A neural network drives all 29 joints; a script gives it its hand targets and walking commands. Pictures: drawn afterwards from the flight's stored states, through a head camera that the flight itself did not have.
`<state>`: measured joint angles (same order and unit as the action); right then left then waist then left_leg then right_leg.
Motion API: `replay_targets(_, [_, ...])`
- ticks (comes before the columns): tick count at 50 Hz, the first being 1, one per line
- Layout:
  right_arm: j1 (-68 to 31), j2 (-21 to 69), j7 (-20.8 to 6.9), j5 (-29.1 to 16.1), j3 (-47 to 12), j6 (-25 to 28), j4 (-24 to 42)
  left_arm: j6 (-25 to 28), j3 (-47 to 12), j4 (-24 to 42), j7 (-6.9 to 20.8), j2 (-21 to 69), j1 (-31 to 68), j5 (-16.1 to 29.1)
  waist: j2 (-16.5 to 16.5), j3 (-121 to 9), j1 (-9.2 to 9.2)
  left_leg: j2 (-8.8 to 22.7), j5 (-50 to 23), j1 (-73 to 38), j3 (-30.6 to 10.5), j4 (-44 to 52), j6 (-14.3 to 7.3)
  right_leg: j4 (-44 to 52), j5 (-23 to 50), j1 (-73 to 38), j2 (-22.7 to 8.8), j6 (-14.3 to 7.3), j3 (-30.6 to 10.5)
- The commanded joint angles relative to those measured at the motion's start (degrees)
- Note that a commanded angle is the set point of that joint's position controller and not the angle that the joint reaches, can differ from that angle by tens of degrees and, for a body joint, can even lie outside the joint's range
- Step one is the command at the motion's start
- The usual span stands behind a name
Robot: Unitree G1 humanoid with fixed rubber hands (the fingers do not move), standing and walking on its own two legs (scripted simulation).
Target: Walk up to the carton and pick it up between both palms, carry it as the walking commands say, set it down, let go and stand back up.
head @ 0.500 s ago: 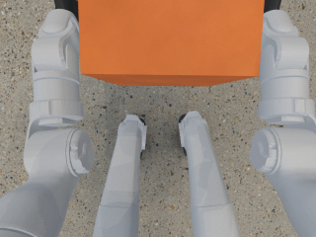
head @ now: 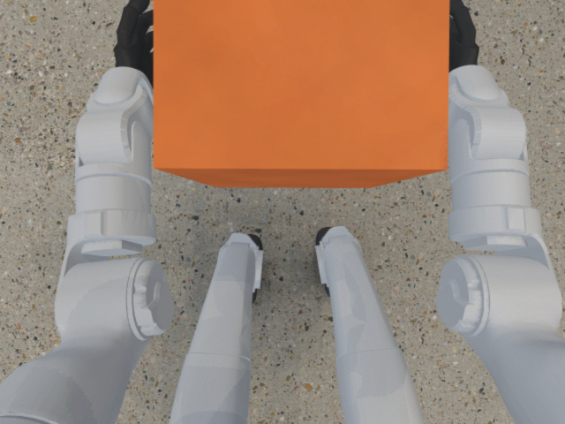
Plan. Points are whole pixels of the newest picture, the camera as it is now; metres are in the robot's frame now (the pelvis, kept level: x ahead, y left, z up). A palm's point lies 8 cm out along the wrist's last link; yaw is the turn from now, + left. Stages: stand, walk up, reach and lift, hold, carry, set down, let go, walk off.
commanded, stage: reach and lift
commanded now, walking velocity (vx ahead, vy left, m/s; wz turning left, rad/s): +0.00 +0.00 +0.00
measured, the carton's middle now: (295, 88) +0.50 -0.01 -0.11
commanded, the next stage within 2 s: none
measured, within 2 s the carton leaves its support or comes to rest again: neither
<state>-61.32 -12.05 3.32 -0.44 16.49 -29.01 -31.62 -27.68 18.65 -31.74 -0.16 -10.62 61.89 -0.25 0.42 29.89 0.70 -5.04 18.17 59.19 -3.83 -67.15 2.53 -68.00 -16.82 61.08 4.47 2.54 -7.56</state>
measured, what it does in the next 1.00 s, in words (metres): rises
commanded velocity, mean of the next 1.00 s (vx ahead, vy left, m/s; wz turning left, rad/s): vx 0.00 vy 0.00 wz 0.00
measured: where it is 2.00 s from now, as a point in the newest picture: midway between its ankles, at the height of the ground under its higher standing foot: (290, 279)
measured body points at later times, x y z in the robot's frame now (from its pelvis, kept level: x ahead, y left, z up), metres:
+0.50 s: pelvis +0.03 -0.01 +0.06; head +0.25 -0.01 +0.44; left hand +0.48 +0.17 +0.02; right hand +0.48 -0.19 +0.01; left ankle +0.15 +0.13 -0.62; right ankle +0.16 -0.12 -0.62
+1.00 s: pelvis +0.11 +0.00 +0.11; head +0.12 +0.00 +0.56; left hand +0.47 +0.18 +0.13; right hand +0.46 -0.19 +0.13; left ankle +0.14 +0.13 -0.62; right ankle +0.16 -0.12 -0.62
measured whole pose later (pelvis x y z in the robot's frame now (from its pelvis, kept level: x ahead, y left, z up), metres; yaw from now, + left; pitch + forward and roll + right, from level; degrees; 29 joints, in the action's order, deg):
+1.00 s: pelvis +0.11 +0.00 +0.11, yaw +0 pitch +1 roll +1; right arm -26.9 -0.4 -5.5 11.2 20.1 -33.3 -31.8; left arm -33.2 21.5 -31.3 8.1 0.7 28.3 -12.6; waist 0.5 -1.6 0.5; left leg -3.0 14.3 19.8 -5.8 -32.8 0.8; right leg -33.9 -13.6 21.6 2.5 0.8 -7.1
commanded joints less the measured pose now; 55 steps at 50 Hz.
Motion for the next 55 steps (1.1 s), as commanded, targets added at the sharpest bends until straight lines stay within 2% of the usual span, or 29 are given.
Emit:
replay_targets(1, [-45.0,67.8,-20.6,-10.0,-34.5,2.7,10.2,2.2,-34.4,10.0,18.2,61.4,43.2,10.4,1.2,-123.6,-2.24,-2.2,1.2,-26.7,5.4,12.6,-2.7,12.7,-3.2,-34.6,2.0,-1.5,7.1])
replay_targets(4, [-44.2,68.2,-20.8,-10.0,-36.2,3.1,13.1,2.5,-36.8,12.8,18.7,63.6,42.3,10.8,1.8,-128.6,-1.82,-2.0,-3.9,-32.6,4.4,14.0,-2.7,13.8,1.6,-38.1,2.3,-1.5,7.8])
replay_targets(5, [-43.1,66.3,-21.1,-10.0,-35.2,3.3,14.5,2.1,-37.1,13.4,18.6,66.2,42.0,11.8,0.9,-131.6,0.56,-1.9,-3.8,-36.4,4.4,14.7,-1.8,15.0,2.5,-40.5,2.3,-2.0,8.2])
replay_targets(7, [-41.0,68.1,-21.0,-10.3,-36.9,3.2,15.5,2.4,-37.2,14.8,18.9,63.6,41.1,11.2,1.2,-131.7,-2.03,-2.0,-7.3,-36.4,4.9,15.5,-2.3,15.7,5.6,-42.2,2.4,-1.5,7.3])
replay_targets(9, [-39.8,68.8,-20.7,-9.8,-36.4,3.0,16.2,2.5,-37.7,17.6,18.7,63.2,42.5,11.1,1.3,-130.0,-1.1,-2.1,-6.8,-37.1,4.2,17.1,-2.3,17.0,5.9,-44.8,2.6,-1.8,7.1])
replay_targets(12, [-36.7,69.6,-21.0,-9.3,-36.4,3.5,13.7,2.9,-37.8,15.9,18.6,63.5,38.1,9.5,0.3,-123.8,-2.76,-1.7,-7.1,-37.2,3.8,19.1,-2.6,18.2,5.8,-44.0,2.4,-1.9,6.1])
replay_targets(13, [-36.8,66.8,-20.6,-9.2,-35.9,3.7,18.2,2.7,-39.2,19.7,18.7,65.0,37.0,10.6,-2.7,-130.4,-0.1,-2.2,-10.1,-41.9,3.8,19.3,-1.8,19.4,9.9,-48.6,2.5,-2.4,6.2])
replay_targets(14, [-35.0,69.1,-20.9,-8.3,-36.0,3.6,12.3,3.0,-37.0,14.2,19.1,63.2,36.1,9.4,0.1,-119.2,-2.22,-1.6,-6.2,-34.7,4.0,19.7,-2.4,19.9,5.6,-44.0,2.4,-1.9,5.7])
replay_targets(15, [-35.9,69.3,-20.5,-9.1,-37.3,3.6,16.7,3.3,-38.8,20.7,19.3,63.5,37.8,10.2,-0.5,-127.5,-2.32,-2.4,-9.1,-39.5,4.5,20.0,-2.4,21.1,8.5,-50.0,2.1,-1.7,5.4])
replay_targets(16, [-36.6,69.2,-21.0,-9.0,-38.3,3.5,14.6,3.1,-37.3,14.6,19.5,62.6,35.1,9.4,1.7,-121.7,-3.57,-1.3,-5.9,-37.2,3.8,20.8,-2.8,21.7,5.0,-47.1,1.8,-1.6,4.9])
replay_targets(17, [-37.6,70.0,-20.3,-9.9,-41.6,3.7,23.4,2.7,-37.3,15.8,19.7,63.4,30.7,9.4,3.1,-127.6,-4.62,-2.0,-11.5,-41.3,4.4,20.9,-3.2,21.5,10.0,-53.7,2.3,-1.1,5.3])
replay_targets(18, [-36.5,69.2,-20.6,-8.6,-39.3,4.1,15.9,3.0,-37.2,13.3,19.7,63.5,30.9,8.6,2.2,-118.4,-3.51,-1.7,-7.3,-35.1,3.7,21.9,-3.0,22.3,7.1,-48.4,1.6,-1.3,4.7])
replay_targets(20, [-35.8,70.3,-20.1,-8.8,-39.2,3.5,18.6,3.3,-35.9,16.6,20.0,62.6,31.8,8.9,3.7,-122.0,-4.4,-2.0,-8.6,-39.2,4.8,23.3,-3.4,24.2,8.0,-54.9,1.7,-0.6,4.6])
replay_targets(22, [-31.7,72.2,-20.0,-9.1,-39.5,3.5,17.5,3.6,-38.6,20.9,19.7,63.5,33.0,10.4,2.5,-123.3,-3.33,-1.8,-11.2,-43.8,4.6,24.3,-3.0,24.4,10.7,-55.8,2.0,-0.9,5.0])
replay_targets(23, [-32.1,68.5,-20.1,-7.2,-36.6,3.9,13.6,3.0,-38.3,16.7,20.0,63.4,32.5,8.6,0.0,-114.5,-1.72,-1.6,-5.2,-38.2,3.9,24.7,-2.5,25.3,5.7,-50.9,1.2,-1.5,4.4])
replay_targets(24, [-33.5,71.8,-20.1,-9.6,-40.6,3.8,18.3,3.6,-38.2,19.4,20.0,64.1,32.6,9.4,2.4,-119.0,-4.44,-1.8,-8.7,-42.6,4.3,25.2,-3.5,25.8,7.5,-55.3,1.4,-1.0,4.4])
replay_targets(28, [-22.0,71.3,-19.8,-5.4,-35.7,2.1,11.8,2.0,-38.6,17.2,20.5,62.4,26.4,7.2,-0.7,-112.2,-2.22,-1.5,-9.5,-42.7,4.1,28.5,-3.0,28.9,10.4,-55.9,1.2,-1.1,4.1])
replay_targets(29, [-24.4,72.8,-19.8,-7.0,-39.2,2.6,18.0,2.1,-39.0,18.0,20.7,64.3,24.5,8.2,1.5,-116.8,-3.29,-1.5,-12.1,-46.5,4.7,28.1,-3.4,28.9,12.3,-59.2,1.6,-0.9,4.4])
replay_targets(35, [-22.2,73.6,-19.3,-5.1,-38.1,2.6,17.0,2.1,-37.0,15.3,21.6,65.9,21.1,6.5,1.4,-98.6,-2.18,-1.5,-10.2,-42.0,4.8,32.2,-2.9,32.2,11.7,-57.6,0.8,-0.9,4.6])
replay_targets(36, [-19.8,75.1,-19.5,-5.1,-37.2,2.0,14.4,1.7,-35.8,14.3,21.2,66.0,19.7,5.5,0.2,-92.0,-3.6,-0.9,-8.6,-41.7,4.9,32.8,-2.9,32.7,9.1,-54.6,0.8,-1.2,4.2])
replay_targets(37, [-18.0,75.8,-19.8,-4.8,-36.9,2.2,15.2,1.8,-38.7,18.4,20.9,67.6,21.0,6.1,-1.3,-93.2,-1.42,-1.3,-10.0,-44.7,4.3,33.4,-2.4,33.4,11.1,-55.8,1.0,-1.8,4.4])
replay_targets(40, [-13.0,75.6,-20.3,-3.6,-34.3,1.6,11.5,0.6,-34.1,10.2,21.2,69.1,14.1,4.2,-0.3,-74.3,-1.89,-0.1,-6.3,-39.2,4.1,34.9,-2.5,34.6,6.3,-49.4,1.2,-2.4,4.7])
replay_targets(44, [-3.7,68.9,-21.4,3.9,-23.4,-2.2,2.3,-3.3,-23.7,0.0,21.2,66.6,1.1,-2.9,0.1,-54.0,0.89,0.0,3.7,-38.2,3.1,41.1,-2.9,40.0,-4.5,-46.0,0.5,-2.8,5.9])
replay_targets(45, [-5.3,71.8,-21.7,2.1,-25.1,-2.3,3.8,-2.7,-23.9,2.2,21.2,65.5,4.0,-2.6,1.0,-52.8,-1.58,-0.3,5.2,-38.1,3.8,41.7,-3.7,40.9,-6.3,-48.1,0.4,-2.4,5.7])
replay_targets(46, [-3.0,69.4,-21.8,3.7,-22.2,-3.0,1.2,-3.5,-22.8,2.1,21.3,64.7,3.5,-2.9,0.4,-51.2,0.09,0.0,4.9,-40.3,2.9,43.0,-3.2,42.1,-5.3,-47.8,0.3,-3.0,6.2])
replay_targets(50, [2.1,69.3,-22.5,-0.2,-27.4,-4.2,7.5,-4.9,-30.4,11.1,20.1,66.5,0.4,-0.7,-3.0,-52.2,-1.15,-0.3,-8.4,-46.9,2.9,45.1,-2.2,43.3,7.7,-55.0,0.7,-2.8,6.0])
replay_targets(51, [1.5,68.4,-21.9,0.4,-26.9,-4.5,9.5,-5.4,-29.4,9.4,19.8,65.1,-3.1,-1.2,0.3,-50.4,-0.09,-0.1,-11.0,-47.1,2.1,45.1,-2.5,43.5,10.8,-56.2,0.9,-2.1,6.2])
replay_targets(54, [4.1,68.7,-21.7,-2.3,-32.9,-5.0,15.8,-5.7,-34.2,15.1,18.8,66.5,-7.5,1.6,2.2,-55.4,-0.59,-0.4,-22.6,-52.2,1.7,45.7,-2.1,44.5,21.1,-60.5,1.4,-1.5,5.6])
replay_targets(55, [4.8,68.6,-21.5,-3.5,-34.8,-5.7,16.4,-6.2,-34.1,16.0,18.2,65.0,-10.0,1.3,2.7,-53.7,-2.77,-0.5,-21.9,-51.2,2.1,45.7,-2.4,44.9,20.2,-60.8,1.1,-1.0,5.1])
